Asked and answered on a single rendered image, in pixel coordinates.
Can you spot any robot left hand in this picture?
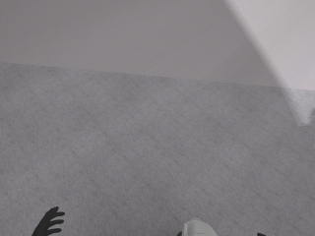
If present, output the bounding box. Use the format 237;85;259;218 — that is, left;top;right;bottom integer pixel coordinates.
32;206;65;236

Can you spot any right robot thigh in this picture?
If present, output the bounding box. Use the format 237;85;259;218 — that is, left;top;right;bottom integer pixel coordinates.
181;219;218;236

